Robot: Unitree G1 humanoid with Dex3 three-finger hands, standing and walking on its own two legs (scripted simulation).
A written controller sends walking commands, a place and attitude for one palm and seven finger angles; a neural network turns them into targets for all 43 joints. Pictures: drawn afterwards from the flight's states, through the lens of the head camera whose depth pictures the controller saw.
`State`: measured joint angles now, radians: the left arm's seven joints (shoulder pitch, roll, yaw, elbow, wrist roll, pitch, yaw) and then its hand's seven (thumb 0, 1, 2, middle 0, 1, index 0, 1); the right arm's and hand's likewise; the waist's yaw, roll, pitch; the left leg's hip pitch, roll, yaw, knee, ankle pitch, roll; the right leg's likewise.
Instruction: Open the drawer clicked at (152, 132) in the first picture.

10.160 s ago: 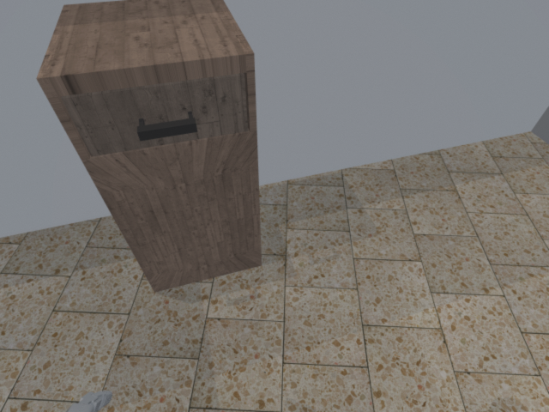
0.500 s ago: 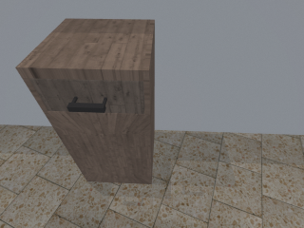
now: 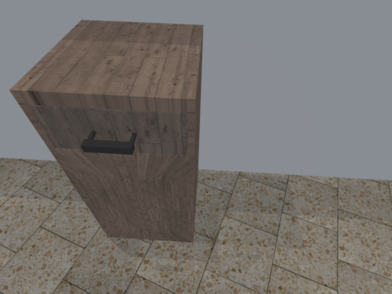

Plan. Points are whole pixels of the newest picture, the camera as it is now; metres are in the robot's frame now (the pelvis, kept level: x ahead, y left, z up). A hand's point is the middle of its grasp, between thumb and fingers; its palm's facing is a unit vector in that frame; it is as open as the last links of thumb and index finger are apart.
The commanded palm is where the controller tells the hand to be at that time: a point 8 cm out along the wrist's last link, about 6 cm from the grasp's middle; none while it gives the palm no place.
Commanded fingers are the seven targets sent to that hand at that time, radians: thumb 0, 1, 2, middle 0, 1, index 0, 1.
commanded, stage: come to a stop and stand still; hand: left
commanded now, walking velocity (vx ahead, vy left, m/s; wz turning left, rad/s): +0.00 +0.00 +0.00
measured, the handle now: (110, 141) +0.48 +0.26 +0.01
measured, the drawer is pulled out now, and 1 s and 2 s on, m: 0.00 0.00 0.00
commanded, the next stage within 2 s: look again from close up in 0.52 s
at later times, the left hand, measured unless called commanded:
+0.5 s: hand out of the picture +0.02 +0.16 -0.18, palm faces +0.03 -0.98 -0.19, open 7.4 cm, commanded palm none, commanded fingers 0.00 0.90 0.90 -0.20 -0.30 -0.20 -0.30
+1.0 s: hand out of the picture +0.01 +0.15 -0.17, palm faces +0.06 -0.98 -0.18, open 7.4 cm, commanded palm none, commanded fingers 0.00 0.90 0.90 -0.20 -0.30 -0.20 -0.30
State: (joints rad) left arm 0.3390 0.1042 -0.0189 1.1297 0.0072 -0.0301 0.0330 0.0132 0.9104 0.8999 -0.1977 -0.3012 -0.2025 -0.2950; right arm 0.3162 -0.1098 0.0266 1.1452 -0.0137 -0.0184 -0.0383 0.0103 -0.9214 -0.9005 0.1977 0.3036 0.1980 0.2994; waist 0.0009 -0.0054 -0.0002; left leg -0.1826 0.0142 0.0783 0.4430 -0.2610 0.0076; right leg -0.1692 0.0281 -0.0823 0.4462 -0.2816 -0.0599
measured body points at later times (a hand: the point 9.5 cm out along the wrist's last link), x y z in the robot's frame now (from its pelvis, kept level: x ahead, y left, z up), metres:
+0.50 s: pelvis +0.03 +0.00 +0.00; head +0.04 +0.00 +0.45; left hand +0.02 +0.22 -0.16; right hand +0.02 -0.21 -0.17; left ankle -0.02 +0.11 -0.74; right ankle -0.03 -0.08 -0.74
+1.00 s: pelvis +0.04 -0.01 +0.00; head +0.04 -0.02 +0.45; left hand +0.01 +0.20 -0.16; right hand +0.02 -0.21 -0.17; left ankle -0.02 +0.11 -0.74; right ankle -0.03 -0.08 -0.74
